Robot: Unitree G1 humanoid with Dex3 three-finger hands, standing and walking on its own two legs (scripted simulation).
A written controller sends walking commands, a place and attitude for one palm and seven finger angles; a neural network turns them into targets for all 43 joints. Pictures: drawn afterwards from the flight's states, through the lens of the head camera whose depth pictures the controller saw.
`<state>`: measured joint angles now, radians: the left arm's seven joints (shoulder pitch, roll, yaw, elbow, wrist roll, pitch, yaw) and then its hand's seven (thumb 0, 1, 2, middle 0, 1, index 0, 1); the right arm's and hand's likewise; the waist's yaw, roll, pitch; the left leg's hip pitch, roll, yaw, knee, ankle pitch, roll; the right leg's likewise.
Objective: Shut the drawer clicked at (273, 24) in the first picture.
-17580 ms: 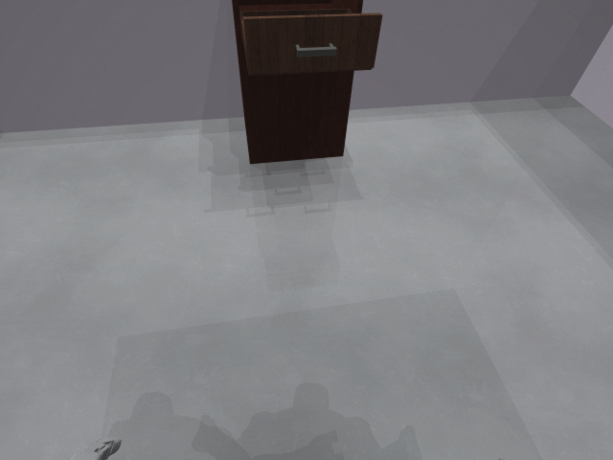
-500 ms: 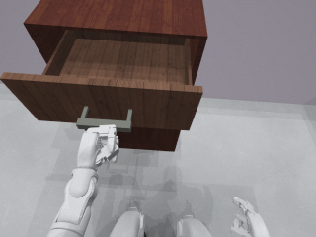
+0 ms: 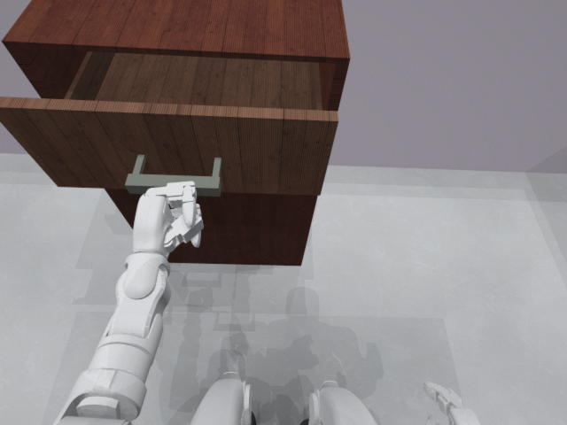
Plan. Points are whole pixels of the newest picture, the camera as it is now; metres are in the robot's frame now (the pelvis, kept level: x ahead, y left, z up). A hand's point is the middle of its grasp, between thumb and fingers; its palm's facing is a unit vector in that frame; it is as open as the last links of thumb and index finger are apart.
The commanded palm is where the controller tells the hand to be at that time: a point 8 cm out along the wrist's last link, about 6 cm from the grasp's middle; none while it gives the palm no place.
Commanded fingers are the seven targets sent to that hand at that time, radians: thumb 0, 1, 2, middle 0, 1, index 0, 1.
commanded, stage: push the drawer shut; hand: left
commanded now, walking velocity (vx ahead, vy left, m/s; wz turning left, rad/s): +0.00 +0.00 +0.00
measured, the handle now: (177, 174) +0.47 +0.17 +0.04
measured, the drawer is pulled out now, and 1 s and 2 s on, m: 0.12 0.00 0.00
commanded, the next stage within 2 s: pull the fist back off the drawer in 1.32 s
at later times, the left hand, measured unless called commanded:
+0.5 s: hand (202, 185) +0.45 +0.13 +0.03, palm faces +0.01 -1.00 -0.04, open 3.1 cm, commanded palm +0.44 +0.17 +0.04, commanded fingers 0.00 0.90 0.90 -1.40 -1.60 -1.40 -1.60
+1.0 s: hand (207, 152) +0.51 +0.13 +0.04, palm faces +0.01 -1.00 -0.03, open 3.1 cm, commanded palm +0.50 +0.17 +0.04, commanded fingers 0.00 0.90 0.90 -1.40 -1.60 -1.40 -1.60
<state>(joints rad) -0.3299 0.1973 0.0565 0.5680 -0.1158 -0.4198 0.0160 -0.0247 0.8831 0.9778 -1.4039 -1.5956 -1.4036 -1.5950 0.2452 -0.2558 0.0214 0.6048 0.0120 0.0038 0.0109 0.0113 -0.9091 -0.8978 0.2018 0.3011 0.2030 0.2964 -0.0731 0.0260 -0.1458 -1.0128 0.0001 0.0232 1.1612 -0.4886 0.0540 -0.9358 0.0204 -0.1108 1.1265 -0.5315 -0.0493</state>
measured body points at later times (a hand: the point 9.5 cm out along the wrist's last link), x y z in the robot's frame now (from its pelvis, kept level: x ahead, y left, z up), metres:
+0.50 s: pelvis -0.01 -0.01 +0.00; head +0.11 +0.00 +0.43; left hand +0.44 +0.18 +0.04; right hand +0.05 -0.27 -0.12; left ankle +0.03 +0.08 -0.65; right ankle +0.01 -0.09 -0.65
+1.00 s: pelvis -0.01 +0.00 -0.01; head +0.14 +0.02 +0.41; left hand +0.51 +0.18 +0.04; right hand -0.01 -0.26 -0.12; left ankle +0.03 +0.08 -0.65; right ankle +0.01 -0.09 -0.65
